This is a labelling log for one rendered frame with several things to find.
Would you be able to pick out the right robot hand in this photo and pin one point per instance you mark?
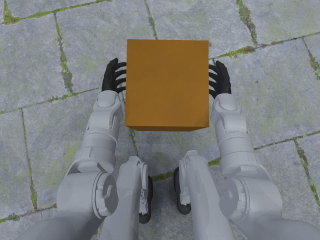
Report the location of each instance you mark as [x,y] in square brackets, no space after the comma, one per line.
[222,84]

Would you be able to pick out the robot right shin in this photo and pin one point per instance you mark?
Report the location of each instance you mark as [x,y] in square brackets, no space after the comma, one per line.
[184,193]

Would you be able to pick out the robot left upper arm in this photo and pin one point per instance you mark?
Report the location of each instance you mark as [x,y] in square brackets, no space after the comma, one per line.
[84,200]

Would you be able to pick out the right robot forearm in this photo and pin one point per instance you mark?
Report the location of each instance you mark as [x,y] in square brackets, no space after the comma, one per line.
[234,141]

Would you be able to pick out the left robot hand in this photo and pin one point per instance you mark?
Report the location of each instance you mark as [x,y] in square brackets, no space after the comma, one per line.
[109,81]

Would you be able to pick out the robot right foot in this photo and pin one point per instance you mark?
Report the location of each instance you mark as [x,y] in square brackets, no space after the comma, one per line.
[182,208]

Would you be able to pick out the robot right upper arm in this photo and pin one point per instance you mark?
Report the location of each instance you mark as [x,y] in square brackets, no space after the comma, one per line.
[254,205]

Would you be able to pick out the carton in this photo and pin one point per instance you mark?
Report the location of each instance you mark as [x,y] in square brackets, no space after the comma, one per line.
[167,85]

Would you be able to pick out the left robot forearm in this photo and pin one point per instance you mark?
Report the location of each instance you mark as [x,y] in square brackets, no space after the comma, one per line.
[97,152]

